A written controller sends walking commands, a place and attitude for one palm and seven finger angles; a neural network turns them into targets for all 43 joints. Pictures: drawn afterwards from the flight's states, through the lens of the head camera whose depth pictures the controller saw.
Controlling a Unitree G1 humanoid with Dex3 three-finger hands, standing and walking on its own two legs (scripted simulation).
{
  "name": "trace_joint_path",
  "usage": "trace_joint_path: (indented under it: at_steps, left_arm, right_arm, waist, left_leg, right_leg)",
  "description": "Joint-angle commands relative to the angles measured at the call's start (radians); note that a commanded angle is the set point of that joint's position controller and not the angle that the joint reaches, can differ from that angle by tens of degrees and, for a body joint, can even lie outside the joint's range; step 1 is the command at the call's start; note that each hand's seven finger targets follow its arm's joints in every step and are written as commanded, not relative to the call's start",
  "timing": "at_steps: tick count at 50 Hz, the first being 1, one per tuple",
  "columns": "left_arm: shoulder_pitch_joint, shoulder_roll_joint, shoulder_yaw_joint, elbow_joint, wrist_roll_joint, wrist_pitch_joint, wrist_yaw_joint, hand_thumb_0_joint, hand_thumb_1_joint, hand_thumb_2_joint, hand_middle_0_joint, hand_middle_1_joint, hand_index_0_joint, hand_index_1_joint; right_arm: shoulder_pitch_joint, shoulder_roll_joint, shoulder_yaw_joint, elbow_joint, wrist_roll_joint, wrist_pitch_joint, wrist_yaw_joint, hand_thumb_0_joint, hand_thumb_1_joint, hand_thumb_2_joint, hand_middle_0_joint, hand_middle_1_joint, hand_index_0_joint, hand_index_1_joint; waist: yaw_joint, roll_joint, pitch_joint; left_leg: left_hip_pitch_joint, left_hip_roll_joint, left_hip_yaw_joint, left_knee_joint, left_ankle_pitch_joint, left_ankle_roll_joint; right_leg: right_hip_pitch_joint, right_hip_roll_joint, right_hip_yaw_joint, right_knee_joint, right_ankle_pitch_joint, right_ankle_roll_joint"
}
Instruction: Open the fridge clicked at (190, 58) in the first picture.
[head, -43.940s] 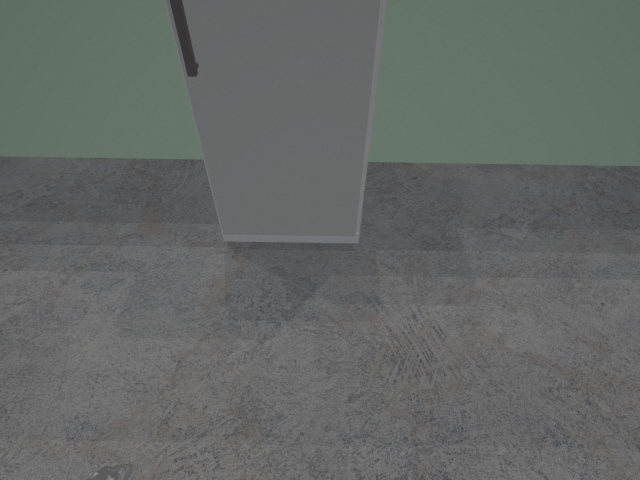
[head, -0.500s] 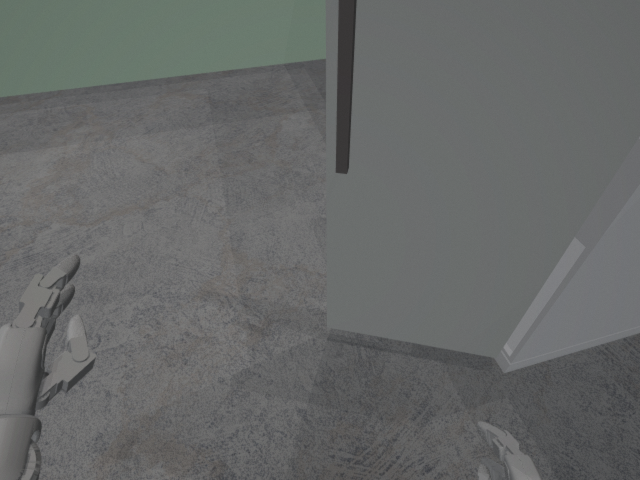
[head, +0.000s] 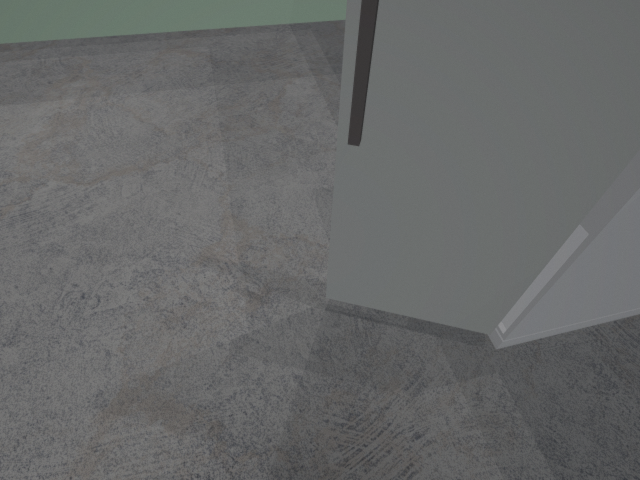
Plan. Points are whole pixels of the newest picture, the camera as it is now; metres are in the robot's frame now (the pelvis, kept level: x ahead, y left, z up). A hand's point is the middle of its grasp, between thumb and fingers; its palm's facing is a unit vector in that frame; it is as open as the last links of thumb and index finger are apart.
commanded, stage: let the arm hang, fingers relaxed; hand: left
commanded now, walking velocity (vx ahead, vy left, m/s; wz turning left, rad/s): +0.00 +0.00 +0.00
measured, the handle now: (367, 39) +0.73 -0.02 +0.20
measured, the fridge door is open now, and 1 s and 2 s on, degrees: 62 62 62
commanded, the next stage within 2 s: look to check the result in 0.54 s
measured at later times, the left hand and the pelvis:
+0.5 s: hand out of the picture +0.10 +0.21 -0.16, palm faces -0.03 -0.96 -0.27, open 7.4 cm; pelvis +0.03 -0.01 +0.01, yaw -1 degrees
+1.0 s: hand out of the picture +0.12 +0.22 -0.15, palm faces -0.03 -0.95 -0.32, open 7.4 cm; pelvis +0.05 -0.02 +0.01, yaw -1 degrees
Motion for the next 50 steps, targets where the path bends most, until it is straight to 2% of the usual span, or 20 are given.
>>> trace_joint_path:
  at_steps: [1, 4, 6, 12, 13, 18, 20, 23, 26, 31, 39, 44, 50]
  left_arm:
    - [-0.062, 0.145, 0.026, -0.033, 0.002, -0.038, 0.007, 0.0, 0.9, 0.9, -0.2, -0.3, -0.2, -0.3]
    - [-0.073, 0.156, 0.028, -0.014, 0.002, -0.038, 0.008, 0.0, 0.9, 0.9, -0.2, -0.3, -0.2, -0.3]
    - [-0.084, 0.161, 0.029, -0.009, 0.002, -0.035, 0.009, 0.0, 0.9, 0.9, -0.2, -0.3, -0.2, -0.3]
    - [-0.103, 0.179, 0.031, 0.003, 0.002, -0.041, 0.006, 0.0, 0.9, 0.9, -0.2, -0.3, -0.2, -0.3]
    - [-0.1, 0.186, 0.031, 0.003, 0.002, -0.044, 0.006, 0.0, 0.9, 0.9, -0.2, -0.3, -0.2, -0.3]
    - [-0.152, 0.2, 0.026, 0.0, -0.001, -0.057, 0.006, 0.0, 0.9, 0.9, -0.2, -0.3, -0.2, -0.3]
    - [-0.176, 0.2, 0.025, -0.001, -0.004, -0.061, 0.007, 0.0, 0.9, 0.9, -0.2, -0.3, -0.2, -0.3]
    - [-0.189, 0.213, 0.026, -0.003, -0.005, -0.064, 0.008, 0.0, 0.9, 0.9, -0.2, -0.3, -0.2, -0.3]
    - [-0.207, 0.213, 0.024, 0.001, -0.007, -0.062, 0.007, 0.0, 0.9, 0.9, -0.2, -0.3, -0.2, -0.3]
    - [-0.229, 0.222, 0.023, 0.002, -0.006, -0.062, 0.005, 0.0, 0.9, 0.9, -0.2, -0.3, -0.2, -0.3]
    - [-0.241, 0.244, 0.024, 0.004, -0.008, -0.068, 0.007, 0.0, 0.9, 0.9, -0.2, -0.3, -0.2, -0.3]
    - [-0.245, 0.253, 0.023, 0.007, -0.008, -0.066, 0.008, 0.0, 0.9, 0.9, -0.2, -0.3, -0.2, -0.3]
    - [-0.245, 0.259, 0.022, 0.008, -0.009, -0.068, 0.008, 0.0, 0.9, 0.9, -0.2, -0.3, -0.2, -0.3]
  right_arm:
    - [-0.012, -0.162, -0.044, -0.05, 0.002, -0.035, -0.011, 0.0, -0.9, -0.9, 0.2, 0.3, 0.2, 0.3]
    - [-0.011, -0.159, -0.044, -0.027, 0.001, -0.033, -0.008, 0.0, -0.9, -0.9, 0.2, 0.3, 0.2, 0.3]
    - [-0.022, -0.166, -0.043, -0.016, -0.001, -0.035, -0.008, 0.0, -0.9, -0.9, 0.2, 0.3, 0.2, 0.3]
    - [-0.083, -0.191, -0.041, -0.006, -0.001, -0.05, -0.006, 0.0, -0.9, -0.9, 0.2, 0.3, 0.2, 0.3]
    - [-0.088, -0.193, -0.041, -0.008, 0.001, -0.052, -0.005, 0.0, -0.9, -0.9, 0.2, 0.3, 0.2, 0.3]
    - [-0.115, -0.199, -0.035, 0.002, 0.004, -0.062, -0.002, 0.0, -0.9, -0.9, 0.2, 0.3, 0.2, 0.3]
    - [-0.132, -0.203, -0.03, 0.01, 0.004, -0.068, -0.003, 0.0, -0.9, -0.9, 0.2, 0.3, 0.2, 0.3]
    - [-0.153, -0.216, -0.027, 0.011, 0.006, -0.07, -0.003, 0.0, -0.9, -0.9, 0.2, 0.3, 0.2, 0.3]
    - [-0.177, -0.225, -0.023, 0.016, 0.006, -0.07, -0.005, 0.0, -0.9, -0.9, 0.2, 0.3, 0.2, 0.3]
    - [-0.198, -0.239, -0.022, 0.019, 0.006, -0.066, -0.005, 0.0, -0.9, -0.9, 0.2, 0.3, 0.2, 0.3]
    - [-0.221, -0.263, -0.022, 0.02, 0.009, -0.068, -0.007, 0.0, -0.9, -0.9, 0.2, 0.3, 0.2, 0.3]
    - [-0.234, -0.27, -0.022, 0.022, 0.01, -0.063, -0.007, 0.0, -0.9, -0.9, 0.2, 0.3, 0.2, 0.3]
    - [-0.24, -0.281, -0.021, 0.022, 0.009, -0.064, -0.008, 0.0, -0.9, -0.9, 0.2, 0.3, 0.2, 0.3]
  waist:
    - [-0.027, -0.05, 0.003]
    - [-0.03, -0.06, 0.026]
    - [-0.027, -0.028, 0.04]
    - [-0.007, 0.016, 0.02]
    - [-0.002, 0.002, 0.005]
    - [-0.011, -0.028, -0.031]
    - [-0.013, -0.018, -0.054]
    - [-0.011, 0.013, -0.084]
    - [-0.012, 0.023, -0.069]
    - [-0.015, 0.002, -0.06]
    - [-0.017, -0.015, -0.115]
    - [-0.017, -0.022, -0.079]
    - [-0.017, -0.019, -0.103]
  left_leg:
    - [0.053, 0.085, -0.109, -0.141, -0.246, 0.019]
    - [0.07, 0.082, -0.1, -0.138, -0.237, 0.018]
    - [0.051, 0.091, -0.118, -0.169, -0.267, 0.019]
    - [0.027, 0.103, -0.141, -0.233, -0.262, 0.02]
    - [0.033, 0.1, -0.131, -0.224, -0.238, 0.02]
    - [0.1, 0.097, -0.098, -0.19, -0.057, 0.011]
    - [0.125, 0.102, -0.093, -0.182, 0.031, 0.007]
    - [0.147, 0.108, -0.089, -0.174, 0.096, 0.006]
    - [0.154, 0.109, -0.091, -0.185, 0.088, 0.002]
    - [0.165, 0.109, -0.087, -0.189, 0.079, -0.002]
    - [0.218, 0.118, -0.078, -0.173, 0.173, -0.002]
    - [0.22, 0.118, -0.071, -0.179, 0.155, -0.005]
    - [0.239, 0.122, -0.069, -0.179, 0.167, -0.005]
  right_leg:
    - [-0.108, -0.094, 0.127, -0.181, -0.274, -0.054]
    - [-0.146, -0.101, 0.138, -0.193, -0.317, -0.056]
    - [-0.136, -0.089, 0.132, -0.179, -0.309, -0.049]
    - [-0.044, -0.081, 0.129, -0.149, -0.192, -0.039]
    - [-0.025, -0.084, 0.127, -0.154, -0.174, -0.039]
    - [0.006, -0.105, 0.133, -0.17, -0.066, -0.038]
    - [0.032, -0.111, 0.132, -0.165, 0.006, -0.035]
    - [0.07, -0.115, 0.129, -0.164, 0.072, -0.033]
    - [0.072, -0.116, 0.131, -0.177, 0.066, -0.033]
    - [0.074, -0.117, 0.132, -0.201, 0.059, -0.033]
    - [0.123, -0.127, 0.126, -0.197, 0.196, -0.033]
    - [0.106, -0.126, 0.129, -0.214, 0.189, -0.032]
    - [0.126, -0.127, 0.134, -0.215, 0.216, -0.033]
